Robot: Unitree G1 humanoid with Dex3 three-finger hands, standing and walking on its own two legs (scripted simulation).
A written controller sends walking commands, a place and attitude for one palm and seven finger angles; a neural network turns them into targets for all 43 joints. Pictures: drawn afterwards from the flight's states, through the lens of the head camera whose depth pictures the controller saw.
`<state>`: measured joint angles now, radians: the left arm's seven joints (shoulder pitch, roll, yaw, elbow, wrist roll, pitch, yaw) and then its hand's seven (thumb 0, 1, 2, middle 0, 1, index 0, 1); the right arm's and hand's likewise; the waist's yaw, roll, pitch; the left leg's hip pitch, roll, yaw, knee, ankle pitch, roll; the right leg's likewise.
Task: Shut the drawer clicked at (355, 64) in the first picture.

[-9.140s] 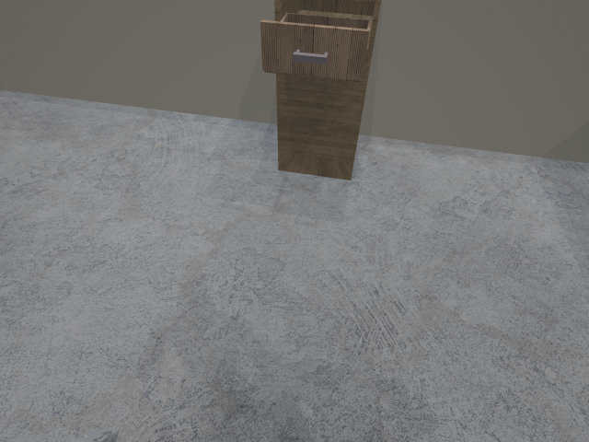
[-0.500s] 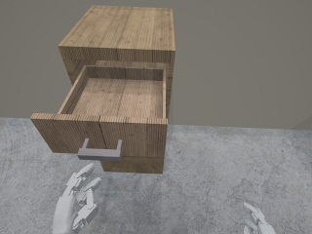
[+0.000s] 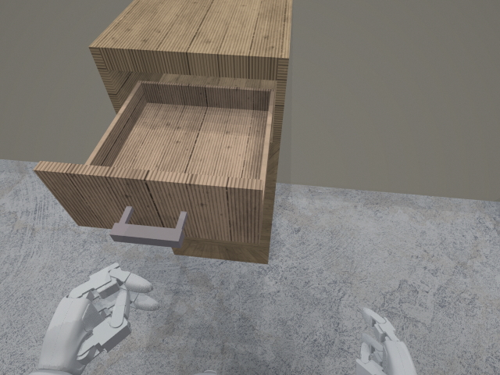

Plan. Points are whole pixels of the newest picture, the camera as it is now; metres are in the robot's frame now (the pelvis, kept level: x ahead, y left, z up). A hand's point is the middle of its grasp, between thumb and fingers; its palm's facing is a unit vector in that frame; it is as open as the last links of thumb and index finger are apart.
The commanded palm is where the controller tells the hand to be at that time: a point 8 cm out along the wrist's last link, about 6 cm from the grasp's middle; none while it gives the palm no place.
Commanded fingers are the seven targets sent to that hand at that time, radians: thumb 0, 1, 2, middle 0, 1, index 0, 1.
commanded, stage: raise the hand and make a fist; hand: left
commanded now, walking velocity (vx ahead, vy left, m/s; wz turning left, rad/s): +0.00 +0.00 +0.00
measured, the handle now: (151, 224) +0.34 +0.19 +0.05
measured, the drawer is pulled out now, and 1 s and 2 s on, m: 0.29 0.29 0.29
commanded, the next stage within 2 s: bring the fist close to the handle in 1.10 s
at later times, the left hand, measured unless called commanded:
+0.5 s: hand (106, 324) +0.17 +0.17 +0.12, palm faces -0.05 -1.00 -0.03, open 3.1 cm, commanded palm +0.12 +0.22 +0.13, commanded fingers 0.00 0.90 0.90 -1.40 -1.60 -1.40 -1.60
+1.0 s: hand (108, 318) +0.17 +0.16 +0.15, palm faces -0.05 -1.00 -0.05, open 3.3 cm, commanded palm +0.12 +0.21 +0.15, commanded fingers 0.00 0.90 0.90 -1.40 -1.60 -1.40 -1.60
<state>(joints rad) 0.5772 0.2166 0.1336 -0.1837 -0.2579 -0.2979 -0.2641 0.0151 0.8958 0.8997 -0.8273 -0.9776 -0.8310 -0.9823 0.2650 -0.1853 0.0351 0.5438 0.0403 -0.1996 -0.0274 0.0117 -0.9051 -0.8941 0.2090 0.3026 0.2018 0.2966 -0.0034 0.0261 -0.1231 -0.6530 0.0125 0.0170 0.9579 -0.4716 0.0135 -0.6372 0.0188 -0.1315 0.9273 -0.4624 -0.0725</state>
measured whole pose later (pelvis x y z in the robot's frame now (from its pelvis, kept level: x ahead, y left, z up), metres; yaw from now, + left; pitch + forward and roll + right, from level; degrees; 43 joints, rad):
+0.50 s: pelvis +0.01 +0.04 +0.01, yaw +0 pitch +6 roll -2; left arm 0.70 0.19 0.00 -0.46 -0.20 -0.23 -0.18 0.02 0.90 0.90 -1.32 -1.51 -1.32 -1.51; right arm 0.22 -0.20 0.04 0.47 0.05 -0.26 0.00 0.01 -0.91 -0.89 0.20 0.30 0.20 0.30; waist 0.02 0.04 -0.12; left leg -0.53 -0.01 0.04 0.89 -0.46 0.06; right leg -0.50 0.00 -0.11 0.84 -0.44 -0.03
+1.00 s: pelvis +0.01 +0.03 +0.02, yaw +0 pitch +3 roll -1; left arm 0.75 0.19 -0.03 -0.60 -0.17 -0.11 -0.12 0.02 0.90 0.90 -1.40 -1.60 -1.40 -1.60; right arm 0.28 -0.23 0.04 0.49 0.05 -0.25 0.00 0.01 -0.91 -0.89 0.21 0.30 0.20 0.30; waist 0.02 0.05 -0.10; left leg -0.44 -0.02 0.05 0.82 -0.44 0.06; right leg -0.42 0.00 -0.10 0.78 -0.42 -0.02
